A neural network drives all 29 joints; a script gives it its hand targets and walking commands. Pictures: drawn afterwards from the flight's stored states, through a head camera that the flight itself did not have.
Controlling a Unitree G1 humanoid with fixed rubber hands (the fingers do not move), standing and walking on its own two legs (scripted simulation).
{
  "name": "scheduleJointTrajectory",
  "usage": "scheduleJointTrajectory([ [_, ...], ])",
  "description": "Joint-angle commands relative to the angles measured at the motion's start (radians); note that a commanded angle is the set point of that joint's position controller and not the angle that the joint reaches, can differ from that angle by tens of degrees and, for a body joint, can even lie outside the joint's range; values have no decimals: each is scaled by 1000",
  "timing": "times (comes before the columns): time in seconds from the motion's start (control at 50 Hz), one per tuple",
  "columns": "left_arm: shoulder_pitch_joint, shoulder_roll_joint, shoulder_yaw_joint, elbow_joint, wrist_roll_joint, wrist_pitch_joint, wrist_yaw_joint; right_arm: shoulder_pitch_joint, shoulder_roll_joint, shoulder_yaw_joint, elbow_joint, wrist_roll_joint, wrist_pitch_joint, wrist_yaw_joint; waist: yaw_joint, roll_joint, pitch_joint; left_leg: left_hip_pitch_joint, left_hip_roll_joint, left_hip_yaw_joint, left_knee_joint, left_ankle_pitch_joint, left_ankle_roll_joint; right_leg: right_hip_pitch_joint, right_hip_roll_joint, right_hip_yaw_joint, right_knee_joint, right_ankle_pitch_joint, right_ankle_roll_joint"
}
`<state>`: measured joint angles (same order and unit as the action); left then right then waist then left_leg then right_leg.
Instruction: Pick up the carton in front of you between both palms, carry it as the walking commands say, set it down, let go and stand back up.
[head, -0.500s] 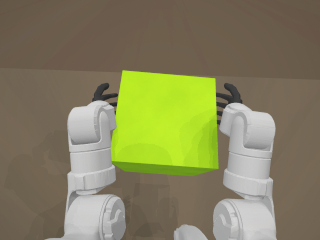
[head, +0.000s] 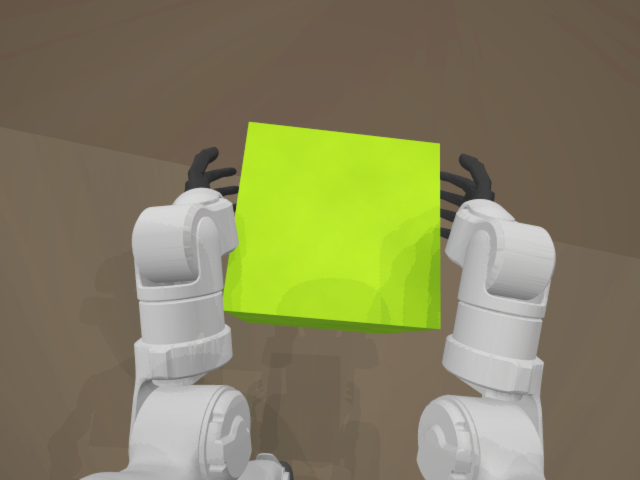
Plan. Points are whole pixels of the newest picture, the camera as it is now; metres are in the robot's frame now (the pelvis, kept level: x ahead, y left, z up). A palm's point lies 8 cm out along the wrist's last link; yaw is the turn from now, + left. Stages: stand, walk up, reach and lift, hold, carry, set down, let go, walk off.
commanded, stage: carry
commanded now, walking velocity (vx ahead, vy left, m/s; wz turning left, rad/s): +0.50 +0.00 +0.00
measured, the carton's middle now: (327, 248) +0.40 +0.05 +0.07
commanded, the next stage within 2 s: none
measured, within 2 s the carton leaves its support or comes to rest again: neither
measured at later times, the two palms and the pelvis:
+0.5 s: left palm (304, 57) +0.66 +0.12 +0.19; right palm (493, 68) +0.67 -0.17 +0.20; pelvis +0.31 -0.02 +0.03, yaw +0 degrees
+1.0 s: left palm out of the picture +0.96 +0.11 +0.26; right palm out of the picture +0.93 -0.17 +0.27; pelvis +0.58 -0.01 +0.10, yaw -1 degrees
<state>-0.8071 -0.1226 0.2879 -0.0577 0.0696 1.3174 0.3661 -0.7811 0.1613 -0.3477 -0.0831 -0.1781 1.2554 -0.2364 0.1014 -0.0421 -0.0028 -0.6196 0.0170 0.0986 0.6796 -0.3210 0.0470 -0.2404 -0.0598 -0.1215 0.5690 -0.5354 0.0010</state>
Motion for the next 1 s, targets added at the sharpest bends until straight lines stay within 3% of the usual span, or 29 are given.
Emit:
scheduleJointTrajectory([
  [0.0, -753, -950, -608, 101, -415, 15, -350, -568, 758, 594, 130, 344, 55, 188, -182, 349, -622, 968, 346, -780, -310, -10, 246, -589, 74, 133, 809, -28, -4],
  [0.04, -738, -952, -554, 77, -360, 8, -343, -678, 831, 658, 42, 413, 70, 203, -158, 82, -547, 865, 297, -603, -214, 149, 196, -660, 19, 165, 862, 22, -31],
  [0.06, -770, -941, -551, 46, -343, 0, -333, -736, 904, 687, 56, 478, 72, 224, -168, 17, -533, 838, 288, -535, -216, 200, 184, -681, 10, 153, 844, 57, -23],
  [0.1, -723, -960, -538, 72, -319, -5, -320, -780, 950, 680, 53, 529, 74, 251, -139, 107, -499, 731, 262, -440, -242, 168, 137, -634, -19, 137, 793, 100, -28],
  [0.12, -721, -962, -531, 86, -304, -9, -315, -800, 986, 688, 58, 562, 66, 262, -154, 133, -511, 762, 262, -443, -261, 159, 150, -647, -4, 122, 772, 88, -29],
  [0.16, -759, -959, -522, 43, -286, -26, -300, -876, 1009, 708, -6, 590, 50, 268, -167, 129, -497, 794, 255, -419, -293, 179, 166, -685, -1, 105, 705, 117, -22],
  [0.24, -752, -898, -541, 29, -247, -24, -274, -780, 952, 656, 100, 566, 58, 265, -180, 152, -446, 822, 252, -330, -320, 206, 185, -750, -14, 68, 609, 150, -25],
  [0.32, -695, -877, -512, 95, -225, -16, -283, -723, 974, 642, 205, 546, 57, 265, -191, 153, -367, 665, 183, -161, -337, 412, 144, -541, 39, -56, 288, 201, -51],
  [0.38, -682, -897, -515, 98, -247, -18, -298, -714, 970, 620, 197, 532, 46, 262, -71, 240, -456, 542, 200, -25, -109, 889, 96, -114, 147, -188, 169, 190, -88],
  [0.4, -691, -919, -531, 128, -267, -18, -302, -704, 946, 612, 205, 508, 45, 252, 2, 204, -566, 439, 146, 36, 151, 895, 31, 179, 130, -128, 77, 196, -116],
  [0.42, -674, -923, -520, 137, -289, -26, -308, -697, 952, 611, 184, 500, 44, 248, 64, -14, -695, 195, 66, 10, 435, 536, -42, 481, -77, 277, -28, 49, -186],
  [0.44, -690, -931, -512, 146, -287, -30, -311, -697, 951, 593, 166, 472, 43, 242, 4, -328, -734, -130, -103, -41, 721, -190, -68, 669, -318, 809, -169, 239, -329],
  [0.46, -726, -978, -559, 101, -319, -37, -321, -711, 923, 573, 167, 443, 40, 233, 10, -143, -649, -218, -66, -147, 852, -168, -33, 591, -290, 839, -158, 341, -359],
  [0.48, -811, -1022, -609, -26, -395, -51, -332, -747, 963, 580, 84, 462, 26, 230, 27, -50, -577, -228, -24, -160, 893, -161, -13, 484, -248, 718, -114, 497, -332],
  [0.5, -905, -1060, -661, -119, -452, -58, -344, -768, 962, 588, 46, 446, 25, 219, 1, 2, -558, -239, 0, -165, 857, -152, -2, 436, -246, 625, -89, 512, -307],
  [0.54, -990, -1108, -714, -178, -531, -62, -356, -698, 912, 554, 52, 389, 22, 189, -34, 3, -575, -192, 37, -155, 753, -128, 12, 370, -214, 475, -139, 371, -227],
  [0.58, -900, -1072, -690, -137, -505, -62, -369, -596, 888, 578, 99, 327, 15, 171, -31, -92, -572, -176, 31, -104, 659, -97, 13, 333, -195, 404, -160, 332, -205],
  [0.64, -853, -1080, -705, -130, -508, -65, -380, -694, 887, 626, -53, 341, -13, 168, -22, -15, -566, -183, 60, -73, 459, -70, -7, 349, -215, 332, -192, 425, -228],
  [0.68, -850, -1038, -693, -119, -502, -45, -375, -691, 852, 630, -41, 338, 3, 167, -17, -59, -544, -62, 45, -59, 245, -52, -5, 295, -198, 240, -197, 458, -207],
  [0.74, -781, -969, -681, -69, -460, -27, -363, -618, 821, 654, 14, 345, 36, 176, -14, -113, -515, 118, -25, 71, 31, 25, -1, 236, -141, 125, -204, 493, -175],
  [0.76, -772, -955, -666, -38, -442, -22, -362, -625, 825, 655, 25, 347, 41, 178, -37, -160, -499, 141, -42, 89, -23, 40, 3, 250, -158, 116, -154, 621, -167],
  [0.78, -752, -939, -648, 10, -424, -15, -360, -557, 792, 637, 118, 338, 59, 182, -56, -126, -501, 256, -72, 132, -72, 63, 10, 216, -147, 87, -71, 746, -156],
  [0.8, -705, -935, -644, 61, -410, -5, -354, -533, 778, 641, 115, 355, 63, 188, -118, -60, -567, 456, -80, 112, -160, 58, 39, 171, -105, 22, 117, 876, -114],
  [0.82, -704, -900, -621, 72, -391, -1, -348, -504, 785, 617, 186, 351, 78, 195, -179, 60, -631, 754, 98, -117, -192, -50, 97, -82, -80, 12, 339, 652, -61],
  [0.84, -736, -934, -637, 28, -401, -2, -349, -521, 777, 616, 160, 351, 70, 202, -169, 377, -691, 988, 340, -571, -218, 28, 203, -385, 28, 38, 536, 121, -17],
  [0.86, -732, -935, -606, 82, -394, 7, -349, -578, 801, 608, 156, 379, 72, 204, -195, 399, -621, 1023, 374, -745, -289, 144, 299, -620, 109, 88, 756, -70, -19],
  [0.9, -744, -951, -544, 79, -367, 0, -344, -676, 907, 648, 115, 462, 69, 226, -190, 121, -543, 915, 302, -557, -215, 300, 235, -675, 45, 148, 854, 22, -32],
  [0.92, -743, -970, -532, 75, -350, -13, -341, -746, 955, 670, 99, 490, 66, 236, -185, 42, -512, 850, 296, -476, -219, 288, 198, -680, 22, 152, 837, 71, -32],
  [0.98, -767, -937, -502, 31, -301, -32, -317, -815, 1010, 695, 80, 572, 49, 257, -153, 67, -473, 693, 273, -392, -303, 43, 178, -601, -13, 130, 720, 58, -35],
])
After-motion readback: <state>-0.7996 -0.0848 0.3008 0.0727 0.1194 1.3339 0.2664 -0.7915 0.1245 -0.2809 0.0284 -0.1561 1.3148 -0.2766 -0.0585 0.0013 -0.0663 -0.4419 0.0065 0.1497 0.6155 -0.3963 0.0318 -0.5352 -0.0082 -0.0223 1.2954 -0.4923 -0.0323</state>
